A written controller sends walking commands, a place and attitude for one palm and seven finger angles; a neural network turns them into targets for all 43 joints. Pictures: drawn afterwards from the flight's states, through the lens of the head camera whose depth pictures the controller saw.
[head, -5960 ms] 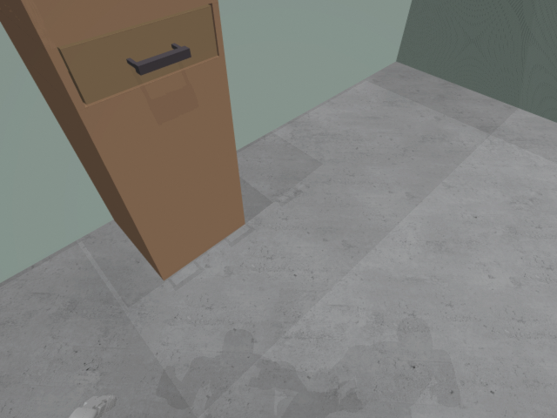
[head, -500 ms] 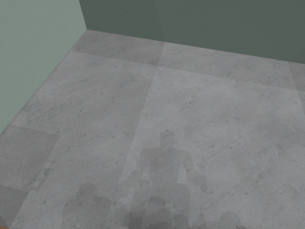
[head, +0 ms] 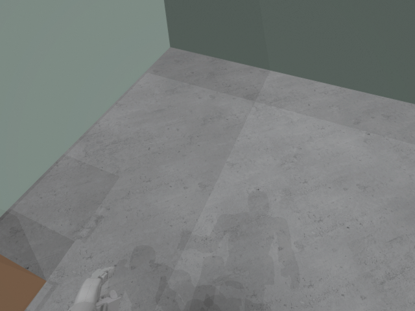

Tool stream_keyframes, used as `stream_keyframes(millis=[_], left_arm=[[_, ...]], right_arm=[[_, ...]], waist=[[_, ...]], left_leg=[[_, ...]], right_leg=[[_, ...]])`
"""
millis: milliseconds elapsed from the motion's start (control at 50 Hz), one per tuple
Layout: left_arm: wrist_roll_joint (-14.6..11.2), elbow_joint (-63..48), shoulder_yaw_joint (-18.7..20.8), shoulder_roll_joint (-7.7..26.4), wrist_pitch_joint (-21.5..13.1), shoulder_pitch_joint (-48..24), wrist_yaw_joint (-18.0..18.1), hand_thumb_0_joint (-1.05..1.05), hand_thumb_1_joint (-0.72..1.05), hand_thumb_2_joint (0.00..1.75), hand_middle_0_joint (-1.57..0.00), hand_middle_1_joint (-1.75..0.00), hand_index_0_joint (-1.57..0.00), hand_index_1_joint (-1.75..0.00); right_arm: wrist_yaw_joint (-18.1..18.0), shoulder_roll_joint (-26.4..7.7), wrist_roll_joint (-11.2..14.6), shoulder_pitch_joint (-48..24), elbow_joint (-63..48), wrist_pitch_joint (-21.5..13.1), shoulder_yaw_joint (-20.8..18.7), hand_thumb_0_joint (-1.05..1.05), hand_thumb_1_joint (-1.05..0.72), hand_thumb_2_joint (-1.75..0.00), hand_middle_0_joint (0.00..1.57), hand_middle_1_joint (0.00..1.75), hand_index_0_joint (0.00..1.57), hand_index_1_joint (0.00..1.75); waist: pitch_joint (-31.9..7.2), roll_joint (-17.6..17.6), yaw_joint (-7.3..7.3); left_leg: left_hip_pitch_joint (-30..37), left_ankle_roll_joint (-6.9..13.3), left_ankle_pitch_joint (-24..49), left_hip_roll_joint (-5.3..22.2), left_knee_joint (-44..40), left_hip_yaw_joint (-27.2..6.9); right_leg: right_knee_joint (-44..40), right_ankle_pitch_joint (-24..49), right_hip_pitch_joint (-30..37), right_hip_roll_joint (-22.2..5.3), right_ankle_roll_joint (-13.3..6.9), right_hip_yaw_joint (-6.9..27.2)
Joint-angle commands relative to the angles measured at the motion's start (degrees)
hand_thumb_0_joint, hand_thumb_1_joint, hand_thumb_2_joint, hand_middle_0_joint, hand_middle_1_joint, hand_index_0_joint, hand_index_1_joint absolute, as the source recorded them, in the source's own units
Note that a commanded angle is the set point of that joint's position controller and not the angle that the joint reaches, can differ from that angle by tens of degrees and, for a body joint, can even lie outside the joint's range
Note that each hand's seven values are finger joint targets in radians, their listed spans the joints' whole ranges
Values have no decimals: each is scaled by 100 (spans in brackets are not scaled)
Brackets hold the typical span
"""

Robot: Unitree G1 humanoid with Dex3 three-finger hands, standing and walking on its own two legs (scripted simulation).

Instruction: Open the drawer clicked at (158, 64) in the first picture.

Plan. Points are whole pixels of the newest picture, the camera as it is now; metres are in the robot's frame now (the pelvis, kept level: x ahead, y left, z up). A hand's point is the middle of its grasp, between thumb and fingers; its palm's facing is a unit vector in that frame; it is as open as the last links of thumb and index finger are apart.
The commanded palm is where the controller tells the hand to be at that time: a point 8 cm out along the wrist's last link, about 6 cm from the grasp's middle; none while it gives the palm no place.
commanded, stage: turn to face it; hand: left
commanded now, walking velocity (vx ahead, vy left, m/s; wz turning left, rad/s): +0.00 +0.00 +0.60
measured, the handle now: out of the picture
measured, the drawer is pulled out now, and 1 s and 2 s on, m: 0.00 0.00 0.00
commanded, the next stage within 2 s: take the last steps up to it in 1.66 s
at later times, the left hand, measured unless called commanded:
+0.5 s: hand out of the picture -0.07 +0.20 -0.17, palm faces +0.36 -0.89 -0.26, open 7.4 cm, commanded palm none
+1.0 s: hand out of the picture -0.09 +0.28 -0.15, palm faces +0.59 -0.77 -0.25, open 7.4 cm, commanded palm none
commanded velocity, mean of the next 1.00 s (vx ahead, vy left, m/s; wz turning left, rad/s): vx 0.00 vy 0.00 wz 0.60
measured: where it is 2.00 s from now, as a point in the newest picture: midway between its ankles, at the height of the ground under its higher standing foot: outside the picture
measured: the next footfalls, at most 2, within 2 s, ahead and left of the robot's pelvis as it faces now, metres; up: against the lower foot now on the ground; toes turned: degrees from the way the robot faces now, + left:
right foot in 0.06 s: +0.04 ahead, -0.13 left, +0.00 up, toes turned +2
left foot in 0.54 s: -0.03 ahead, +0.12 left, +0.00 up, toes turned +27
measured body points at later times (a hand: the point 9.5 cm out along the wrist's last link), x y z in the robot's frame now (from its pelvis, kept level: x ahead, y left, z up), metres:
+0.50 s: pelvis -0.03 -0.01 +0.00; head +0.00 +0.01 +0.44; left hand -0.09 +0.25 -0.15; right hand +0.15 -0.23 -0.14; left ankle -0.07 +0.11 -0.71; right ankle +0.00 -0.13 -0.74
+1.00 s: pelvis -0.06 +0.03 +0.01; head -0.06 +0.06 +0.46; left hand -0.12 +0.32 -0.13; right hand +0.12 -0.15 -0.13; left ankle -0.06 +0.10 -0.74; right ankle +0.03 -0.13 -0.66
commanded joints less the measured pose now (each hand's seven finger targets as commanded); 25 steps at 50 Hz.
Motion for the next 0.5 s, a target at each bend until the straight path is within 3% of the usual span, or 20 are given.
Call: stream_keyframes(millis=[0,20,40,60,80,100,120,140,160,300,420,440,480], left_arm=[[-29,-309,191,743,-231,832,107,0,90,90,-20,-30,-20,-30],[53,-305,278,1236,-303,960,151,0,90,90,-20,-30,-20,-30],[96,-349,315,1529,-285,949,166,0,90,90,-20,-30,-20,-30],[68,-412,257,1408,-249,846,169,0,90,90,-20,-30,-20,-30],[60,-465,236,1092,-288,466,183,0,90,90,-20,-30,-20,-30],[49,-504,178,982,-267,206,158,0,90,90,-20,-30,-20,-30],[36,-545,119,809,-253,32,149,0,90,90,-20,-30,-20,-30],[47,-519,96,723,-287,73,127,0,90,90,-20,-30,-20,-30],[49,-471,85,717,-306,256,117,0,90,90,-20,-30,-20,-30],[103,-177,155,932,-292,1064,117,0,90,90,-20,-30,-20,-30],[168,-30,257,1197,-229,1232,95,0,90,90,-20,-30,-20,-30],[165,-8,285,1231,-216,1252,90,0,90,90,-20,-30,-20,-30],[119,21,310,1253,-182,1158,69,0,90,90,-20,-30,-20,-30]], right_arm=[[-42,-1056,93,-199,-524,-101,-310,0,-90,-90,20,30,20,30],[-3,-696,159,-48,-563,-106,-254,0,-90,-90,20,30,20,30],[-20,-601,111,-62,-695,-96,-252,0,-90,-90,20,30,20,30],[-12,-855,46,-110,-663,-48,-312,0,-90,-90,20,30,20,30],[23,-849,23,-5,-533,25,-318,0,-90,-90,20,30,20,30],[56,-800,19,58,-395,82,-325,0,-90,-90,20,30,20,30],[97,-767,25,139,-316,101,-316,0,-90,-90,20,30,20,30],[129,-679,19,170,-271,122,-291,0,-90,-90,20,30,20,30],[145,-648,26,157,-268,132,-267,0,-90,-90,20,30,20,30],[158,-635,44,-484,-395,177,-211,0,-90,-90,20,30,20,30],[165,-528,113,-858,-563,54,-84,0,-90,-90,20,30,20,30],[152,-514,115,-798,-562,23,-72,0,-90,-90,20,30,20,30],[132,-642,101,-420,-502,-36,-96,0,-90,-90,20,30,20,30]], waist=[[-1022,402,467],[-1148,-973,505],[-977,-1854,515],[-799,-1193,467],[-583,-1425,262],[-315,-1239,143],[-114,-1013,26],[-20,-1041,21],[-2,-1069,83],[-154,-1204,425],[-392,-1448,578],[-495,-1494,571],[-722,-1303,346]], left_leg=[[-189,341,1748,1048,131,-1447],[-1338,-105,-80,482,1079,-678],[-1960,-449,-2157,-95,2343,327],[-1719,-393,-2094,232,3311,167],[-1666,-399,-1767,417,3688,85],[-1630,-450,-1387,455,4052,266],[-1630,-481,-1058,549,4195,368],[-1637,-532,-819,573,4272,509],[-1670,-571,-699,562,4270,578],[-1664,-695,-947,735,3389,859],[-821,-539,-1359,686,1660,1309],[-617,-492,-1281,658,1344,1387],[126,-416,-472,611,295,1463]], right_leg=[[-2132,1305,1663,-117,-129,60],[-2719,1429,2721,-1395,-474,1201],[-2721,2164,2386,-2713,-1167,2293],[-2650,2086,1610,-2705,-1441,1883],[-2788,1658,1191,-2324,-1343,1482],[-2785,1399,960,-1977,-1222,1117],[-2689,1584,806,-1731,-1097,649],[-2612,1868,794,-1554,-1020,236],[-2569,2078,892,-1480,-968,36],[-2463,2472,1556,-1773,-1156,-236],[-1958,3213,1637,-2027,-1219,-546],[-1798,3369,1646,-2049,-1185,-614],[-1224,3122,1437,-1962,-892,-959]])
